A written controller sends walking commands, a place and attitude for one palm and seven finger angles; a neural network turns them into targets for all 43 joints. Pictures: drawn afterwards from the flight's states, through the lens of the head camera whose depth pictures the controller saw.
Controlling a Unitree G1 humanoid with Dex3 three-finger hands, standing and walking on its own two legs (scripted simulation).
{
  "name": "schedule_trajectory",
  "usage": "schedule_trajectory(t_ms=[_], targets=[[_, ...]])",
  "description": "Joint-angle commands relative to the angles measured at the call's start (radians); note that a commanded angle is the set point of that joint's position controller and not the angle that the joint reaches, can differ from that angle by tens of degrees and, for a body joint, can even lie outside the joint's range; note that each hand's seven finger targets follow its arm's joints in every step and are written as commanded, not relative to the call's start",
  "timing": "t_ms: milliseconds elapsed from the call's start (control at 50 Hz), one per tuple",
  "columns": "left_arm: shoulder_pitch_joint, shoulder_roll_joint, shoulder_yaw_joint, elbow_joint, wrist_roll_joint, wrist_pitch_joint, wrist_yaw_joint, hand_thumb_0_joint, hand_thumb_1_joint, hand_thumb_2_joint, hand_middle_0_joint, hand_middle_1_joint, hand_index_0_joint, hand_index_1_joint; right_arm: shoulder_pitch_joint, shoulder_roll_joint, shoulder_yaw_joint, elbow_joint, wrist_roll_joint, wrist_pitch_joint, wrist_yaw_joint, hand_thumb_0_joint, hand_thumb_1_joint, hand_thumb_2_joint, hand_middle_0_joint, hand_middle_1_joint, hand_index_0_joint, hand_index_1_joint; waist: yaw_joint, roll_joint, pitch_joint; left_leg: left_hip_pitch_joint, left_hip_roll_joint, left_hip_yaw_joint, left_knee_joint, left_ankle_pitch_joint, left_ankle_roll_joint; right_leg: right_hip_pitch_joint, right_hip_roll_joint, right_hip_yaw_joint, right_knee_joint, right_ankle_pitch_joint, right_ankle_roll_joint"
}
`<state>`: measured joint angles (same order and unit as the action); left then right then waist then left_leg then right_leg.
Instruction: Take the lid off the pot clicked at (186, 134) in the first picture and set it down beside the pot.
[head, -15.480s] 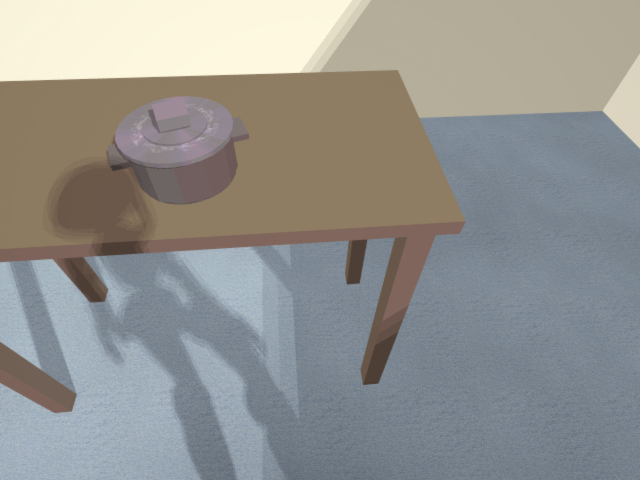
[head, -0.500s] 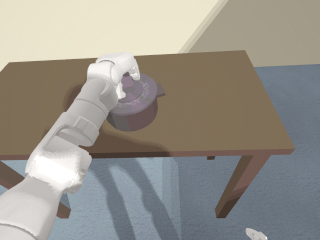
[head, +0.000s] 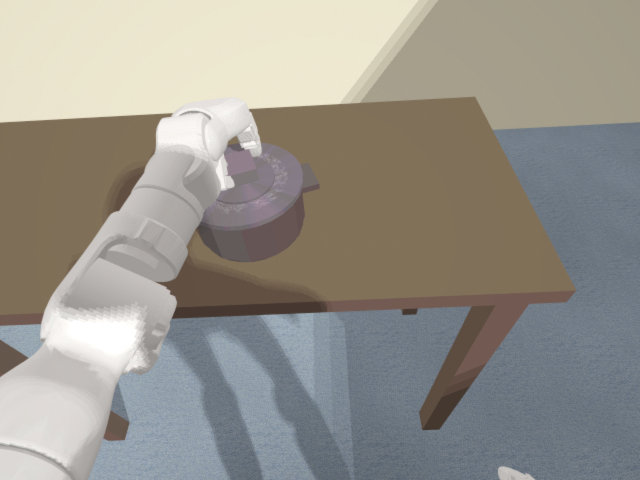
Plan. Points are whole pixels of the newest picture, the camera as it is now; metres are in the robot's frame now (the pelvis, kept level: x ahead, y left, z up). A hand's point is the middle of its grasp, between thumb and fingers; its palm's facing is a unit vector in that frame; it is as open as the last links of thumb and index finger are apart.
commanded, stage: lower the open fingers around the knob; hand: left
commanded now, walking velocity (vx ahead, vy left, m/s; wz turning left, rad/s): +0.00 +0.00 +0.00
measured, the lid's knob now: (237, 168) +0.49 +0.09 +0.14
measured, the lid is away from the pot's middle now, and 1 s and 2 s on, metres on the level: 0.00 0.01 0.00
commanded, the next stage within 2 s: close the fingers and squeeze the knob in 0.04 s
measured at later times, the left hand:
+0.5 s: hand (225, 172) +0.46 +0.10 +0.16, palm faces -0.34 -0.05 -0.94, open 9.8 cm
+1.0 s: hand (232, 173) +0.45 +0.09 +0.16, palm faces -0.34 -0.07 -0.94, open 7.5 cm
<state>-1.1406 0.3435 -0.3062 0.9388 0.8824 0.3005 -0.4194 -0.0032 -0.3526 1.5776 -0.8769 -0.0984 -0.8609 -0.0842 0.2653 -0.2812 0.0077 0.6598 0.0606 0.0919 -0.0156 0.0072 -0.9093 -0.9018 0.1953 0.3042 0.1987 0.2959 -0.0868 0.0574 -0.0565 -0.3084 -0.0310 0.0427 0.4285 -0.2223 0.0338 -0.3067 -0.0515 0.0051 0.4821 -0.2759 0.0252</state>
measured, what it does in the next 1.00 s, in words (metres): stands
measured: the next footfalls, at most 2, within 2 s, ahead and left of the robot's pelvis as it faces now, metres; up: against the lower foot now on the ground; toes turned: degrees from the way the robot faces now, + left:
none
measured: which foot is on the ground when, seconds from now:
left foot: down 0.00-1.00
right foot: down 0.00-1.00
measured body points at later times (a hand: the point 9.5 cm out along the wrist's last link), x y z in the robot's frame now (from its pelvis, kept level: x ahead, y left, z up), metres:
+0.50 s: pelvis +0.00 +0.01 +0.00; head +0.03 -0.03 +0.45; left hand +0.47 +0.10 +0.21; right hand +0.12 -0.24 -0.13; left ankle -0.01 +0.10 -0.74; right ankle -0.02 -0.14 -0.74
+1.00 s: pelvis +0.00 +0.00 +0.00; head +0.02 -0.04 +0.45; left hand +0.47 +0.10 +0.21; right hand +0.11 -0.26 -0.13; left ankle -0.01 +0.10 -0.74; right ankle -0.02 -0.14 -0.74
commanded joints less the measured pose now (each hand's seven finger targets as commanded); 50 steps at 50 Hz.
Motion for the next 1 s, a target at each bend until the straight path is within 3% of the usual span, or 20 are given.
schedule_trajectory(t_ms=[0, 20, 40, 80, 120, 140, 240, 300, 360, 400, 500, 540, 580, 600, 660, 740, 820, 880, 920, 980], targets=[[-0.454, 0.162, 0.049, -0.205, 0.000, -0.012, 0.014, 0.000, -0.363, 1.581, -0.850, -0.081, -0.850, -0.081, -0.034, -0.114, -0.046, -0.131, -0.010, -0.047, -0.002, 0.000, -0.900, -0.900, 0.200, 0.300, 0.200, 0.300, 0.001, -0.106, -0.375, 0.224, -0.033, -0.037, 0.007, 0.296, 0.051, 0.090, 0.062, -0.046, -0.036, 0.413, -0.059], [-0.448, 0.210, 0.086, -0.211, 0.014, -0.009, 0.016, 0.000, -0.363, 1.581, -0.850, -0.081, -0.850, -0.081, -0.033, -0.115, -0.045, -0.125, -0.009, -0.044, 0.000, 0.000, -0.900, -0.900, 0.200, 0.300, 0.200, 0.300, 0.007, -0.111, -0.387, 0.234, -0.028, -0.039, 0.005, 0.305, 0.047, 0.097, 0.063, -0.045, -0.032, 0.413, -0.056], [-0.440, 0.163, 0.045, -0.199, 0.013, -0.004, 0.011, 0.000, -0.363, 1.581, -0.850, -0.081, -0.850, -0.081, -0.040, -0.110, -0.041, -0.127, -0.007, -0.044, 0.002, 0.000, -0.900, -0.900, 0.200, 0.300, 0.200, 0.300, 0.001, -0.101, -0.363, 0.232, -0.031, -0.040, 0.005, 0.307, 0.046, 0.076, 0.066, -0.049, -0.032, 0.406, -0.058], [-0.428, 0.151, 0.041, -0.196, 0.004, 0.002, 0.007, 0.000, -0.363, 1.581, -0.850, -0.081, -0.850, -0.081, -0.033, -0.111, -0.044, -0.122, -0.004, -0.044, 0.004, 0.000, -0.900, -0.900, 0.200, 0.300, 0.200, 0.300, -0.002, -0.133, -0.334, 0.225, -0.029, -0.038, 0.001, 0.300, 0.048, 0.070, 0.069, -0.053, -0.040, 0.404, -0.055], [-0.455, 0.188, 0.066, -0.214, 0.003, 0.001, 0.013, 0.000, -0.363, 1.581, -0.850, -0.081, -0.850, -0.081, -0.034, -0.116, -0.043, -0.118, -0.003, -0.040, 0.005, 0.000, -0.900, -0.900, 0.200, 0.300, 0.200, 0.300, 0.000, -0.146, -0.330, 0.214, -0.026, -0.041, -0.006, 0.279, 0.047, 0.078, 0.068, -0.054, -0.042, 0.392, -0.055], [-0.454, 0.155, 0.040, -0.212, 0.004, 0.004, 0.012, 0.000, -0.156, 1.079, -0.579, -0.536, -0.579, -0.536, -0.041, -0.111, -0.043, -0.121, -0.004, -0.045, 0.005, 0.000, -0.900, -0.900, 0.200, 0.300, 0.200, 0.300, -0.001, -0.120, -0.324, 0.223, -0.031, -0.037, -0.003, 0.280, 0.048, 0.063, 0.069, -0.054, -0.041, 0.387, -0.057], [-0.409, 0.155, 0.049, -0.225, -0.001, 0.007, 0.012, 0.000, -0.109, 1.081, -0.564, -0.659, -0.564, -0.659, -0.043, -0.110, -0.042, -0.121, -0.007, -0.046, 0.012, 0.000, -0.900, -0.900, 0.200, 0.300, 0.200, 0.300, 0.007, -0.116, -0.337, 0.239, -0.027, -0.048, 0.005, 0.333, 0.045, 0.069, 0.069, -0.057, -0.035, 0.407, -0.058], [-0.473, 0.132, 0.027, -0.287, -0.012, 0.004, 0.017, 0.000, -0.079, 1.078, -0.562, -0.718, -0.562, -0.718, -0.051, -0.109, -0.046, -0.124, -0.005, -0.045, 0.013, 0.000, -0.900, -0.900, 0.200, 0.300, 0.200, 0.300, -0.001, -0.121, -0.349, 0.254, -0.024, -0.056, 0.004, 0.329, 0.045, 0.057, 0.067, -0.060, -0.037, 0.390, -0.062], [-0.449, 0.176, 0.063, -0.268, 0.006, 0.013, 0.024, 0.000, -0.048, 1.073, -0.564, -0.769, -0.564, -0.769, -0.053, -0.107, -0.041, -0.118, -0.007, -0.050, 0.013, 0.000, -0.900, -0.900, 0.200, 0.300, 0.200, 0.300, 0.011, -0.118, -0.378, 0.268, -0.024, -0.060, 0.006, 0.363, 0.043, 0.075, 0.069, -0.057, -0.026, 0.413, -0.060], [-0.472, 0.128, 0.030, -0.296, -0.010, 0.010, 0.023, 0.000, -0.026, 1.067, -0.568, -0.800, -0.568, -0.800, -0.053, -0.106, -0.046, -0.118, -0.008, -0.047, 0.016, 0.000, -0.900, -0.900, 0.200, 0.300, 0.200, 0.300, 0.001, -0.106, -0.375, 0.279, -0.023, -0.062, 0.012, 0.387, 0.043, 0.058, 0.066, -0.060, -0.033, 0.417, -0.062], [-0.453, 0.136, 0.044, -0.322, -0.013, 0.016, 0.028, 0.000, 0.030, 1.048, -0.582, -0.865, -0.582, -0.865, -0.060, -0.106, -0.047, -0.120, -0.010, -0.049, 0.022, 0.000, -0.900, -0.900, 0.200, 0.300, 0.200, 0.300, 0.009, -0.103, -0.397, 0.293, -0.020, -0.068, 0.018, 0.424, 0.041, 0.074, 0.066, -0.058, -0.026, 0.439, -0.063], [-0.451, 0.103, 0.015, -0.312, -0.005, 0.023, 0.026, 0.000, 0.053, 1.037, -0.589, -0.887, -0.589, -0.887, -0.074, -0.096, -0.042, -0.123, -0.008, -0.046, 0.026, 0.000, -0.900, -0.900, 0.200, 0.300, 0.200, 0.300, 0.007, -0.110, -0.380, 0.288, -0.022, -0.065, 0.015, 0.403, 0.038, 0.064, 0.070, -0.061, -0.026, 0.426, -0.060], [-0.440, 0.126, 0.030, -0.278, 0.000, 0.031, 0.028, 0.000, 0.077, 1.026, -0.598, -0.908, -0.598, -0.908, -0.075, -0.100, -0.038, -0.115, -0.004, -0.042, 0.024, 0.000, -0.900, -0.900, 0.200, 0.300, 0.200, 0.300, 0.009, -0.142, -0.343, 0.256, -0.024, -0.060, 0.007, 0.361, 0.038, 0.063, 0.072, -0.064, -0.027, 0.410, -0.060], [-0.450, 0.113, 0.030, -0.304, -0.019, 0.025, 0.029, 0.000, 0.089, 1.019, -0.603, -0.917, -0.603, -0.917, -0.072, -0.106, -0.042, -0.117, -0.009, -0.039, 0.023, 0.000, -0.900, -0.900, 0.200, 0.300, 0.200, 0.300, 0.007, -0.131, -0.352, 0.255, -0.027, -0.058, 0.008, 0.366, 0.041, 0.071, 0.066, -0.063, -0.031, 0.423, -0.063], [-0.450, 0.155, 0.054, -0.263, 0.003, 0.031, 0.031, 0.000, 0.127, 0.998, -0.619, -0.943, -0.619, -0.943, -0.078, -0.100, -0.034, -0.114, -0.006, -0.039, 0.017, 0.000, -0.900, -0.900, 0.200, 0.300, 0.200, 0.300, 0.014, -0.146, -0.352, 0.239, -0.030, -0.055, 0.000, 0.326, 0.039, 0.089, 0.068, -0.060, -0.027, 0.412, -0.061], [-0.471, 0.134, 0.033, -0.295, 0.009, 0.024, 0.032, 0.000, 0.178, 0.964, -0.642, -0.972, -0.642, -0.972, -0.083, -0.096, -0.036, -0.119, -0.009, -0.043, 0.015, 0.000, -0.900, -0.900, 0.200, 0.300, 0.200, 0.300, 0.012, -0.114, -0.382, 0.263, -0.031, -0.055, 0.009, 0.349, 0.041, 0.092, 0.066, -0.055, -0.026, 0.429, -0.061], [-0.447, 0.209, 0.098, -0.291, 0.011, 0.020, 0.033, 0.000, 0.232, 0.923, -0.670, -0.994, -0.670, -0.994, -0.084, -0.100, -0.034, -0.121, -0.011, -0.042, 0.012, 0.000, -0.900, -0.900, 0.200, 0.300, 0.200, 0.300, 0.023, -0.141, -0.385, 0.234, -0.033, -0.045, 0.003, 0.326, 0.042, 0.137, 0.063, -0.048, -0.028, 0.455, -0.058], [-0.436, 0.146, 0.039, -0.283, 0.004, 0.023, 0.025, 0.000, 0.275, 0.887, -0.692, -1.007, -0.692, -1.007, -0.092, -0.096, -0.034, -0.125, -0.004, -0.044, 0.010, 0.000, -0.900, -0.900, 0.200, 0.300, 0.200, 0.300, 0.015, -0.156, -0.343, 0.225, -0.037, -0.038, -0.002, 0.299, 0.046, 0.113, 0.064, -0.049, -0.039, 0.446, -0.054], [-0.421, 0.203, 0.090, -0.301, 0.007, 0.015, 0.026, 0.000, 0.304, 0.861, -0.708, -1.014, -0.708, -1.014, -0.092, -0.100, -0.038, -0.129, -0.009, -0.047, 0.008, 0.000, -0.900, -0.900, 0.200, 0.300, 0.200, 0.300, 0.025, -0.154, -0.370, 0.233, -0.034, -0.040, 0.002, 0.311, 0.047, 0.137, 0.062, -0.046, -0.036, 0.456, -0.055], [-0.426, 0.183, 0.061, -0.269, 0.008, 0.019, 0.020, 0.000, 0.304, 0.898, -0.684, -0.993, -0.717, -1.010, -0.099, -0.099, -0.031, -0.128, -0.002, -0.043, 0.003, 0.000, -0.900, -0.900, 0.200, 0.300, 0.200, 0.300, 0.017, -0.152, -0.327, 0.206, -0.039, -0.029, -0.008, 0.266, 0.047, 0.123, 0.061, -0.043, -0.043, 0.435, -0.052]])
